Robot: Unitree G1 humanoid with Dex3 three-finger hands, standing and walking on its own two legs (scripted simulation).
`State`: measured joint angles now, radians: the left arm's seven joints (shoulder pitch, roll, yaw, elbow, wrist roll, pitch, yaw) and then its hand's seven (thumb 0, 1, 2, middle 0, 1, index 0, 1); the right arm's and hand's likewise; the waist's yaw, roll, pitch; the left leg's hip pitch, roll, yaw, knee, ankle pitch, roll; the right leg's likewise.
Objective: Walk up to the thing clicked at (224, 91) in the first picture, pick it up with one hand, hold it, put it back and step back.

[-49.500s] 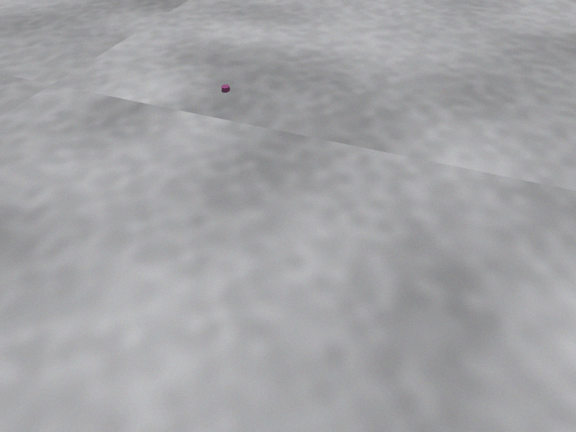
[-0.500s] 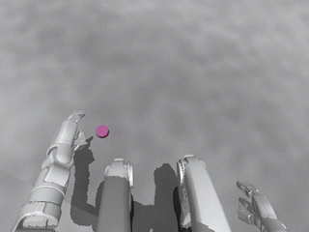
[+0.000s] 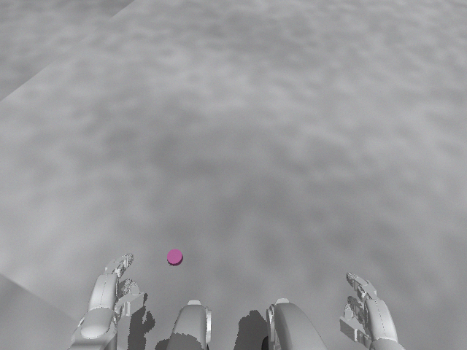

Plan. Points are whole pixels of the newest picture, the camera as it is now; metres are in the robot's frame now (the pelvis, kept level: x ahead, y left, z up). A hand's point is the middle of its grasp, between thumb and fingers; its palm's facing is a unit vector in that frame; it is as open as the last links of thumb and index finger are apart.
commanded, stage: home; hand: left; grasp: from above
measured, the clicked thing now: (175, 257) +0.46 +0.22 -0.63
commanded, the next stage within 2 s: none
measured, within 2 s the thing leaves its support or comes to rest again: neither
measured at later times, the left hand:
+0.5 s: hand (111, 312) +0.20 +0.19 +0.02, palm faces +0.09 -0.98 -0.19, open 7.4 cm
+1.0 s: hand (113, 312) +0.20 +0.19 +0.02, palm faces +0.07 -0.98 -0.20, open 7.4 cm
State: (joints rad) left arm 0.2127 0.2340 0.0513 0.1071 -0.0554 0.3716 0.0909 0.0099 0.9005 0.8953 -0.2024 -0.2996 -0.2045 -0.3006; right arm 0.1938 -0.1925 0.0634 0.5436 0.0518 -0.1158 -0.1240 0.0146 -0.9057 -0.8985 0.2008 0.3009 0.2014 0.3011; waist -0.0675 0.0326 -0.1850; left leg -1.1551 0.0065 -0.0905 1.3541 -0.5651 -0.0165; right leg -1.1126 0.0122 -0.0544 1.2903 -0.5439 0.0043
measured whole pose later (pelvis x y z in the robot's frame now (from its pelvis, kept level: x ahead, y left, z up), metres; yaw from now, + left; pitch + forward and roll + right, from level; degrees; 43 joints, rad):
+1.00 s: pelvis +0.04 +0.00 +0.07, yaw +1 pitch +10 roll -3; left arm 0.51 0.22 0.03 -0.14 -0.05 0.45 0.02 0.01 0.90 0.90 -0.20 -0.30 -0.20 -0.30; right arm 0.30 -0.22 0.03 0.54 0.01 -0.22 -0.18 0.02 -0.90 -0.90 0.20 0.30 0.20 0.30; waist -0.04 0.04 -0.16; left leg -0.69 0.01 -0.08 1.02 -0.50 0.00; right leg -0.65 0.01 -0.04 0.95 -0.48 0.01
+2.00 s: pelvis +0.04 +0.01 +0.07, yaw +1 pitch +10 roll -3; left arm 0.51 0.22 0.03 -0.14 -0.05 0.45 0.02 0.01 0.90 0.90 -0.20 -0.30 -0.20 -0.30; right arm 0.29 -0.22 0.03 0.54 0.01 -0.23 -0.18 0.02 -0.91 -0.90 0.20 0.30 0.20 0.30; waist -0.03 0.04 -0.17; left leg -0.69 0.01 -0.07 1.03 -0.51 0.00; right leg -0.65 0.01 -0.04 0.95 -0.48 0.02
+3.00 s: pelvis +0.03 +0.02 +0.13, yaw +0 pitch -4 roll +0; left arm 0.20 0.27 0.04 1.05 0.03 0.02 0.04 0.01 0.90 0.90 -0.20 -0.30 -0.20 -0.30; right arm 0.18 -0.26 -0.04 1.05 -0.03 -0.01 -0.03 0.01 -0.91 -0.90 0.20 0.30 0.20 0.30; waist 0.03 -0.01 0.07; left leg -0.15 -0.03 -0.01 0.46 -0.25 0.03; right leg -0.15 -0.04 0.02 0.46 -0.25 0.04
